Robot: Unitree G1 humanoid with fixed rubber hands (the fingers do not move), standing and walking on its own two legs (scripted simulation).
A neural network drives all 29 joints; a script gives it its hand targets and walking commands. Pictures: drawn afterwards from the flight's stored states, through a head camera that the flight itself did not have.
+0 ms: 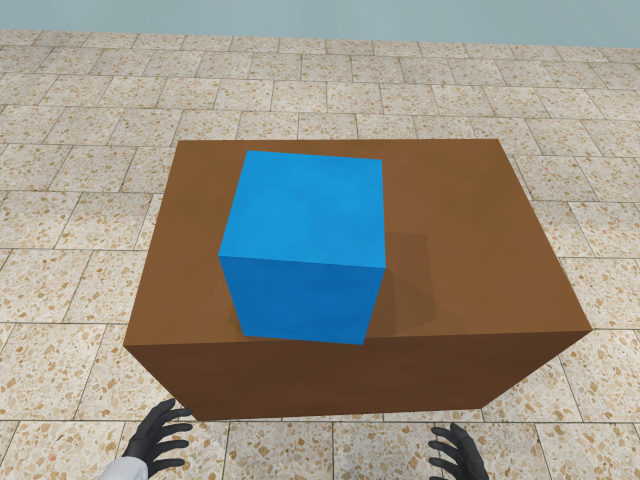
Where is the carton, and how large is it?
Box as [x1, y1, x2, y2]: [218, 150, 385, 344]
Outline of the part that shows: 247,150 218,254 244,335 362,344 385,268 381,160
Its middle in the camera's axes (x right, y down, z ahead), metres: -0.02 +0.03 +0.64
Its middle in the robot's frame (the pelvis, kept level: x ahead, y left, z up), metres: +0.46 +0.06 -0.07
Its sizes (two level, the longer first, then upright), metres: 0.210 0.200 0.250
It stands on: a pedestal, 0.58 m high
